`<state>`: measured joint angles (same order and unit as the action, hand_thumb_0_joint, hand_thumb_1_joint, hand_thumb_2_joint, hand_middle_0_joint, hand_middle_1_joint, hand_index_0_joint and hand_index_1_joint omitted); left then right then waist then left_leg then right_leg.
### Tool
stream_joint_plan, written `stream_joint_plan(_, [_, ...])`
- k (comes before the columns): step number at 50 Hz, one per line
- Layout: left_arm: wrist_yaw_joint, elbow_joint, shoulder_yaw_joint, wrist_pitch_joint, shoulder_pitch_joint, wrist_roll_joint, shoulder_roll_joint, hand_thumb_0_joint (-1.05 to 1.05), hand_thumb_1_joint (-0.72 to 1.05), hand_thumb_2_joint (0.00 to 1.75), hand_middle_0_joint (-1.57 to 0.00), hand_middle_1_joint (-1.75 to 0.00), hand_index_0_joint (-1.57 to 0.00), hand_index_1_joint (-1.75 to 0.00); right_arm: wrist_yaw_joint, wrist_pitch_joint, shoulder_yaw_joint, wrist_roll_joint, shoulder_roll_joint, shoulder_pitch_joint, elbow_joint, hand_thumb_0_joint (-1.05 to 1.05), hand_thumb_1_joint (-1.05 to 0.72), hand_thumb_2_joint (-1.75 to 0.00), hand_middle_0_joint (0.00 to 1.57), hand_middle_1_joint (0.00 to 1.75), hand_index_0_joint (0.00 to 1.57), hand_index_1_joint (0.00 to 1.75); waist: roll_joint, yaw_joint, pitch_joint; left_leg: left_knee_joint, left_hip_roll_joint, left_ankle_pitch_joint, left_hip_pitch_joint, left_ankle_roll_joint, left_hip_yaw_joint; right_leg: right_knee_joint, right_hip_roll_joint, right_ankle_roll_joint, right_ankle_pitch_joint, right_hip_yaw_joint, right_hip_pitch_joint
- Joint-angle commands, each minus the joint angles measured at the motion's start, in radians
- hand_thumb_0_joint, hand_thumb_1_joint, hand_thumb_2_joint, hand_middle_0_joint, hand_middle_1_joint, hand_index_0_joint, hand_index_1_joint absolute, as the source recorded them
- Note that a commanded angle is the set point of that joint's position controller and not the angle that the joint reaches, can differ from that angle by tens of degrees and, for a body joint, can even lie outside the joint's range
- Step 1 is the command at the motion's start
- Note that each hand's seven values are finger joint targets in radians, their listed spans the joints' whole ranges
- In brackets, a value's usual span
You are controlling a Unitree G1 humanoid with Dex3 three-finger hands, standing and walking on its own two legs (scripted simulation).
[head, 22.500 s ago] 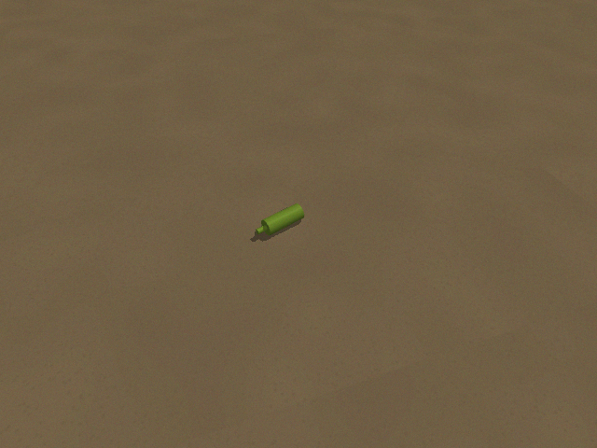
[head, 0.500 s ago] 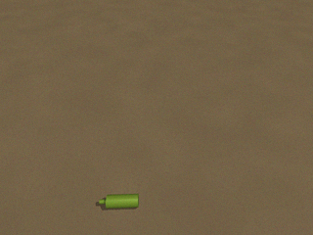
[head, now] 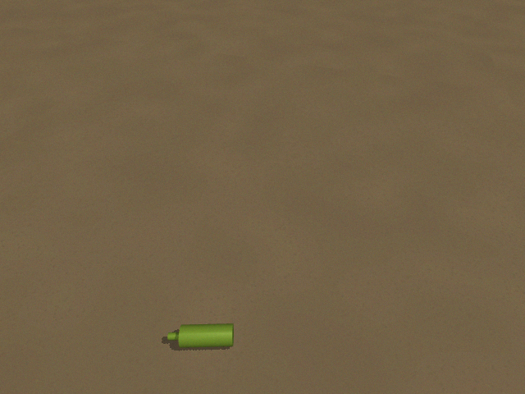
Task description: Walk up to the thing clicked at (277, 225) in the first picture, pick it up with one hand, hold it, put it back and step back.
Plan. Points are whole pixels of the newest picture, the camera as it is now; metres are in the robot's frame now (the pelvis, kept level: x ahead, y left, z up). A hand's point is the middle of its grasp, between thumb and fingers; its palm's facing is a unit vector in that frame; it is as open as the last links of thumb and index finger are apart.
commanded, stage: stand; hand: left
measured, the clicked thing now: (200, 335) +0.52 +0.24 -0.74
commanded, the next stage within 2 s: rise first in 1.82 s
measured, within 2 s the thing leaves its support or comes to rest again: neither
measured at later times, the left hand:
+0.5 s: hand out of the picture +0.08 +0.26 -0.16, palm faces -0.03 -0.94 -0.34, open 7.4 cm
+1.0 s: hand out of the picture +0.09 +0.26 -0.16, palm faces -0.03 -0.94 -0.35, open 7.4 cm
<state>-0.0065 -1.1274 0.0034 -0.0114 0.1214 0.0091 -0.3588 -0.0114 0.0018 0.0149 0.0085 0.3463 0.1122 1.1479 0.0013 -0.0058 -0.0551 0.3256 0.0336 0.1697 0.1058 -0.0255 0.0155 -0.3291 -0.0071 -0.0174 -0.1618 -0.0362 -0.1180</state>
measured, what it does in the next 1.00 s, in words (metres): stands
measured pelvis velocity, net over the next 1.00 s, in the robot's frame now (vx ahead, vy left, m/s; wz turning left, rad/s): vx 0.01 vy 0.00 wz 0.00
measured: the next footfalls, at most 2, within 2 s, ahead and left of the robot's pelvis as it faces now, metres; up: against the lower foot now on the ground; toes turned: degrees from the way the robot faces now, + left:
none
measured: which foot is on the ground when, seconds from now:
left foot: down 0.00-1.00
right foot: down 0.00-1.00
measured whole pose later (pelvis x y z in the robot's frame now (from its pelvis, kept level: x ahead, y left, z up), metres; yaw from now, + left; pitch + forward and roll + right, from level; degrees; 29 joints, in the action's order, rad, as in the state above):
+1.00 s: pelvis +0.01 +0.00 +0.00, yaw +0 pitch -2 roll +0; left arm 0.00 -1.11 0.01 -0.01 0.12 0.01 -0.36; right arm -0.01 0.00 0.01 0.01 0.35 0.10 1.13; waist 0.00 0.00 -0.05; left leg 0.32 0.03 0.19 0.09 -0.02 0.01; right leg -0.33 -0.01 -0.02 -0.18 -0.03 -0.11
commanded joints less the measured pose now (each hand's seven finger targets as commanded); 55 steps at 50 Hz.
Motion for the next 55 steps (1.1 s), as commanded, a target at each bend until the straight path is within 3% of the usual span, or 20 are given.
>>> stream_joint_plan(1, [0.012, 0.061, -0.039, -0.017, -0.038, 0.000, -0.217, 0.00, 0.90, 0.90, -0.20, -0.30, -0.20, -0.30, 0.010, -0.025, 0.035, 0.001, 0.218, -0.047, -0.064, 0.00, -0.90, -0.90, 0.20, 0.30, 0.20, 0.30, -0.001, 0.002, 0.038, -0.068, 0.093, 0.013, -0.003, 0.038, -0.085, 0.068, -0.103, 0.034, -0.002, -0.082, -0.049])
stream_joint_plan(12, [0.012, 0.069, -0.039, -0.019, -0.040, -0.001, -0.223, 0.00, 0.90, 0.90, -0.20, -0.30, -0.20, -0.30, 0.011, -0.028, 0.034, 0.000, 0.217, -0.039, -0.069, 0.00, -0.90, -0.90, 0.20, 0.30, 0.20, 0.30, 0.000, -0.001, 0.074, -0.057, 0.097, -0.062, -0.021, 0.039, -0.083, 0.042, -0.110, 0.040, 0.084, -0.086, -0.019])
stream_joint_plan(28, [0.013, 0.068, -0.038, -0.016, -0.037, -0.001, -0.216, 0.00, 0.90, 0.90, -0.20, -0.30, -0.20, -0.30, 0.015, -0.027, 0.029, 0.001, 0.219, -0.042, -0.073, 0.00, -0.90, -0.90, 0.20, 0.30, 0.20, 0.30, -0.008, 0.002, 0.057, -0.055, 0.097, -0.070, -0.017, 0.036, -0.083, 0.043, -0.108, 0.037, 0.083, -0.077, -0.027])
stream_joint_plan(35, [0.015, 0.071, -0.037, -0.019, -0.038, -0.001, -0.213, 0.00, 0.90, 0.90, -0.20, -0.30, -0.20, -0.30, 0.015, -0.028, 0.029, -0.001, 0.221, -0.040, -0.074, 0.00, -0.90, -0.90, 0.20, 0.30, 0.20, 0.30, -0.009, 0.001, 0.081, -0.043, 0.100, -0.136, -0.036, 0.040, -0.077, 0.038, -0.116, 0.034, 0.166, -0.075, -0.004])
stream_joint_plan(42, [0.016, 0.068, -0.035, -0.017, -0.036, -0.003, -0.212, 0.00, 0.90, 0.90, -0.20, -0.30, -0.20, -0.30, 0.016, -0.027, 0.028, -0.002, 0.218, -0.040, -0.073, 0.00, -0.90, -0.90, 0.20, 0.30, 0.20, 0.30, -0.005, 0.001, 0.062, -0.051, 0.101, -0.118, -0.036, 0.034, -0.080, 0.043, -0.112, 0.034, 0.126, -0.072, -0.016])
stream_joint_plan(43, [0.016, 0.072, -0.038, -0.017, -0.034, 0.000, -0.214, 0.00, 0.90, 0.90, -0.20, -0.30, -0.20, -0.30, 0.017, -0.027, 0.033, 0.000, 0.227, -0.047, -0.078, 0.00, -0.90, -0.90, 0.20, 0.30, 0.20, 0.30, -0.011, 0.002, 0.088, -0.037, 0.103, -0.133, -0.052, 0.040, -0.072, 0.038, -0.119, 0.037, 0.166, -0.078, -0.003])
stream_joint_plan(46, [0.016, 0.070, -0.037, -0.016, -0.034, 0.001, -0.214, 0.00, 0.90, 0.90, -0.20, -0.30, -0.20, -0.30, 0.017, -0.028, 0.031, -0.001, 0.222, -0.050, -0.077, 0.00, -0.90, -0.90, 0.20, 0.30, 0.20, 0.30, -0.016, 0.004, 0.072, -0.052, 0.102, -0.119, -0.035, 0.037, -0.079, 0.041, -0.112, 0.034, 0.140, -0.072, -0.008])
stream_joint_plan(49, [0.017, 0.072, -0.039, -0.019, -0.038, 0.001, -0.217, 0.00, 0.90, 0.90, -0.20, -0.30, -0.20, -0.30, 0.017, -0.027, 0.032, -0.002, 0.218, -0.045, -0.080, 0.00, -0.90, -0.90, 0.20, 0.30, 0.20, 0.30, 0.001, 0.001, 0.092, -0.039, 0.104, -0.151, -0.053, 0.040, -0.074, 0.033, -0.119, 0.035, 0.185, -0.073, 0.004])
stream_joint_plan(52, [0.018, 0.069, -0.036, -0.019, -0.032, -0.002, -0.216, 0.00, 0.90, 0.90, -0.20, -0.30, -0.20, -0.30, 0.015, -0.023, 0.032, -0.002, 0.215, -0.046, -0.077, 0.00, -0.90, -0.90, 0.20, 0.30, 0.20, 0.30, 0.008, 0.001, 0.067, -0.047, 0.100, -0.111, -0.045, 0.039, -0.076, 0.047, -0.113, 0.035, 0.134, -0.071, -0.014])
stream_joint_plan(55, [0.018, 0.073, -0.039, -0.020, -0.033, 0.001, -0.217, 0.00, 0.90, 0.90, -0.20, -0.30, -0.20, -0.30, 0.016, -0.024, 0.035, 0.000, 0.224, -0.045, -0.079, 0.00, -0.90, -0.90, 0.20, 0.30, 0.20, 0.30, -0.007, 0.001, 0.078, -0.042, 0.100, -0.115, -0.047, 0.038, -0.072, 0.048, -0.117, 0.037, 0.146, -0.074, -0.003])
